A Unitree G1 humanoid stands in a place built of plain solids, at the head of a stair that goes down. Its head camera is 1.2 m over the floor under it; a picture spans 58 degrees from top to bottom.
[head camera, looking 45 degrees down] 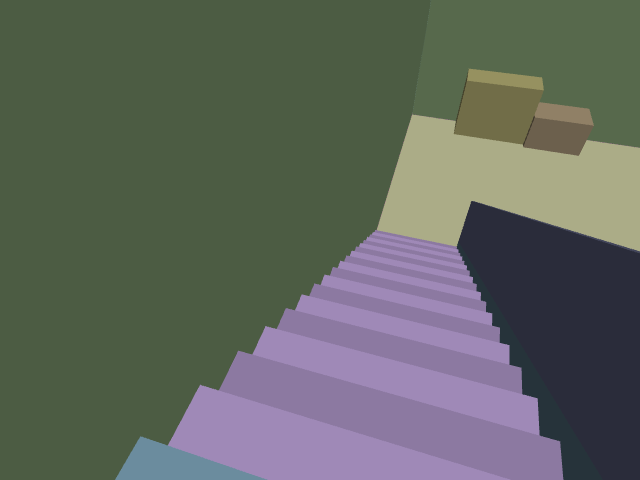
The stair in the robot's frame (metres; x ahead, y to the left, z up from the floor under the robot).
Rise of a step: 0.19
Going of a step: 0.25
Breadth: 1.24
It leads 17 degrees to the right of straight ahead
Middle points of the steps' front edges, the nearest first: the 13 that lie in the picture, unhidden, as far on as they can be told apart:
0.52 -0.18 -0.19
0.76 -0.26 -0.38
1.00 -0.33 -0.57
1.25 -0.40 -0.76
1.49 -0.48 -0.95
1.74 -0.55 -1.14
1.98 -0.63 -1.33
2.22 -0.70 -1.52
2.47 -0.78 -1.71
2.71 -0.85 -1.90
2.95 -0.92 -2.09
3.20 -1.00 -2.28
3.44 -1.07 -2.47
